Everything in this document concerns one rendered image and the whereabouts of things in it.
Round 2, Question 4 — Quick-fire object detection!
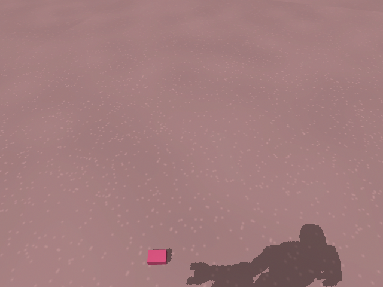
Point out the small box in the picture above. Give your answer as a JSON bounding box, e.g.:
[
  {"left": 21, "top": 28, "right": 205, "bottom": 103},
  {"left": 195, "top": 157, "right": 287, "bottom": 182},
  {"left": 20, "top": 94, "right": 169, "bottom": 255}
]
[{"left": 147, "top": 249, "right": 167, "bottom": 265}]

